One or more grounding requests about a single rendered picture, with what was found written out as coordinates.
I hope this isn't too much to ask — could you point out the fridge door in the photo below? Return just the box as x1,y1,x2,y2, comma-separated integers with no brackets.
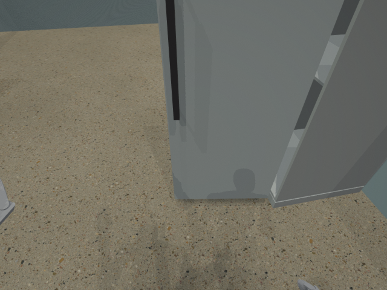
156,0,344,199

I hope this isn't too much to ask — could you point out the left robot hand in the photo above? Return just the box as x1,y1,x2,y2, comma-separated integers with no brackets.
0,179,15,225

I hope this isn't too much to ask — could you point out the handle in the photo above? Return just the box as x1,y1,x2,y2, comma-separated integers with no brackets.
166,0,180,120

